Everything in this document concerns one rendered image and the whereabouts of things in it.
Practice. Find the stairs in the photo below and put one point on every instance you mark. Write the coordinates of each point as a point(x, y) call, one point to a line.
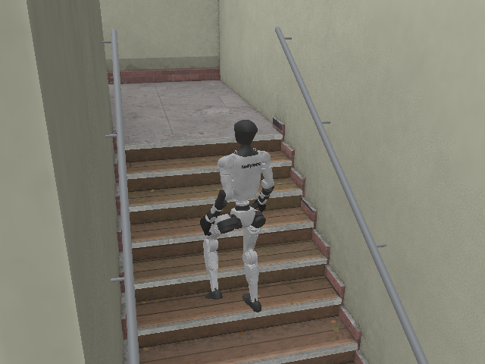
point(236, 341)

